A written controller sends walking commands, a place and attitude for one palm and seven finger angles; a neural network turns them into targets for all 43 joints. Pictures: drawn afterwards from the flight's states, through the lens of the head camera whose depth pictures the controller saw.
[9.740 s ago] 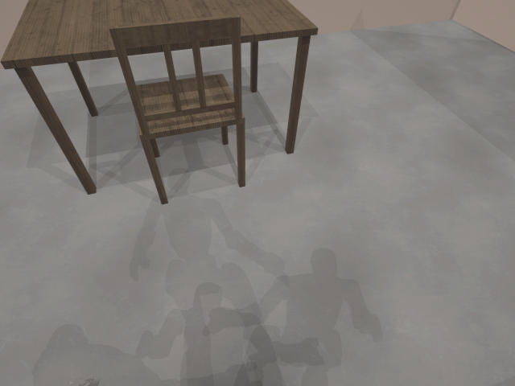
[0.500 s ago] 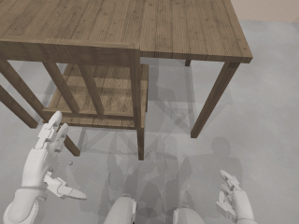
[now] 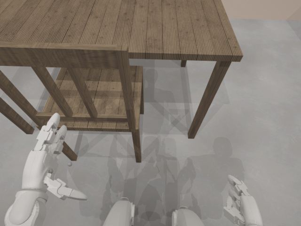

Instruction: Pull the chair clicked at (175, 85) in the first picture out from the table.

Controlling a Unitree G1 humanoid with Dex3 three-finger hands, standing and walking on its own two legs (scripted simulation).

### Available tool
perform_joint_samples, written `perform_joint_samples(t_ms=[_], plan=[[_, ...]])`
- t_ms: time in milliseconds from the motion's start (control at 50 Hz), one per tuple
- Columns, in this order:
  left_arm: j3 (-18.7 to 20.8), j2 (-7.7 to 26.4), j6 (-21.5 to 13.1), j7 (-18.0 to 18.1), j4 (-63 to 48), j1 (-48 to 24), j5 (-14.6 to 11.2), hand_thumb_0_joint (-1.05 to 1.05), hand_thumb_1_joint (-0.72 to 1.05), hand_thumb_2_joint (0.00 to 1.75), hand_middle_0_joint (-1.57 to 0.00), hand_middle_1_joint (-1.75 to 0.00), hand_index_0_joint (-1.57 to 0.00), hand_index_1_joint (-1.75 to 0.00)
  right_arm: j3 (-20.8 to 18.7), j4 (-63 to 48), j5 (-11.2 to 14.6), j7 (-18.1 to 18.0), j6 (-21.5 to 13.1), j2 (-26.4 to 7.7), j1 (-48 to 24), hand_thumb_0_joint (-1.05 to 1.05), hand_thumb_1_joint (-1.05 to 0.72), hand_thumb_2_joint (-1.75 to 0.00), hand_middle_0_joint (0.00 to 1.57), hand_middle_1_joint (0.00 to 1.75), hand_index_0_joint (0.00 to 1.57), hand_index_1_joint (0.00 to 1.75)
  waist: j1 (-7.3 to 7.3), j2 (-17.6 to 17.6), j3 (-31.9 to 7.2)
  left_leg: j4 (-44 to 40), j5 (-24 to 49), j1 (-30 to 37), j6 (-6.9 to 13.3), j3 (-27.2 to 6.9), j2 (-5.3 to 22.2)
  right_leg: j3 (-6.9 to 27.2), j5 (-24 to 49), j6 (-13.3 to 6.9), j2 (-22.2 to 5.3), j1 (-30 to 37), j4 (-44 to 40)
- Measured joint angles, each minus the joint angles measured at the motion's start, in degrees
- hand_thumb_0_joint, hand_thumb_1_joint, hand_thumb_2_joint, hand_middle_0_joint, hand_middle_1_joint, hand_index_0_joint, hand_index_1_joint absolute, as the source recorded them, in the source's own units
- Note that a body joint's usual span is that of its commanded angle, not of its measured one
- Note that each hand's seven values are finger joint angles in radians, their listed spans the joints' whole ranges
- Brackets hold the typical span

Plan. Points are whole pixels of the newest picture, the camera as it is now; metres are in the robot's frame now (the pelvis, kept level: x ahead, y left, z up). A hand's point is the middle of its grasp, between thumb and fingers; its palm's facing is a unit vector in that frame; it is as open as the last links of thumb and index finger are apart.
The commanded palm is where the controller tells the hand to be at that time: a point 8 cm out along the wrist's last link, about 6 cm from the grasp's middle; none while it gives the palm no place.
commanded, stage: raise the hand toward the chair's back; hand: left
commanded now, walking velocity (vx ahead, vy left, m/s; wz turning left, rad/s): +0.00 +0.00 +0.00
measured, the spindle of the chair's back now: (56, 93) +0.50 +0.36 -0.02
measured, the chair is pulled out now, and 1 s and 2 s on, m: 0.00 0.00 0.00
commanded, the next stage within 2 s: aim the fingers beside a spindle in 0.06 s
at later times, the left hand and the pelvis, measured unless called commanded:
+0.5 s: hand (72, 155) +0.27 +0.21 +0.04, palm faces +0.03 -1.00 -0.04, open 16.9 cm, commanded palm +0.25 +0.27 +0.05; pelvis -0.01 +0.00 -0.01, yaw +0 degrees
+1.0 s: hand (76, 138) +0.32 +0.23 +0.02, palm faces +0.05 -1.00 -0.04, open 16.9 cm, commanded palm +0.30 +0.27 +0.03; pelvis +0.00 +0.02 -0.02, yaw -1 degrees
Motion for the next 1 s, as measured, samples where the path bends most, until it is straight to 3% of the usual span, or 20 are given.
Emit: perform_joint_samples(t_ms=[320, 660, 1000], plan=[[0.88, 0.11, -0.21, -1.50, 3.30, -3.22, -0.49, -0.01, -0.50, 0.30, -0.06, -0.08, -0.06, -0.08, 0.67, 0.27, 0.12, -0.67, -0.59, -0.04, -0.71, 0.01, -0.90, -0.90, 0.20, 0.30, 0.21, 0.30, 0.61, 0.15, -0.13, 1.31, 0.05, -1.58, -0.08, -0.34, -0.06, -0.24, -0.07, -0.10, -0.02, -1.46, 1.31], [1.92, 0.96, 0.49, -0.70, 10.44, -12.57, 0.82, -0.01, -0.50, 0.30, -0.06, -0.08, -0.06, -0.08, 0.82, 1.03, -0.34, -0.07, 0.12, -0.40, 0.28, 0.01, -0.90, -0.90, 0.20, 0.30, 0.21, 0.30, -0.72, -0.22, -0.46, 2.61, -0.29, -4.54, 0.81, 0.42, -0.22, 0.59, 0.09, 0.74, -0.21, -4.44, 2.21], [3.17, 1.34, -0.85, -0.65, 18.72, -20.91, 2.32, -0.01, -0.50, 0.30, -0.06, -0.08, -0.06, -0.08, 0.65, 1.59, -0.73, 0.69, 1.93, -0.36, -0.33, 0.01, -0.90, -0.90, 0.20, 0.30, 0.21, 0.30, -0.95, -0.44, -1.08, 4.30, -1.04, -7.65, 1.28, 0.98, -0.35, 1.23, -0.48, 1.22, -0.37, -7.68, 3.87]])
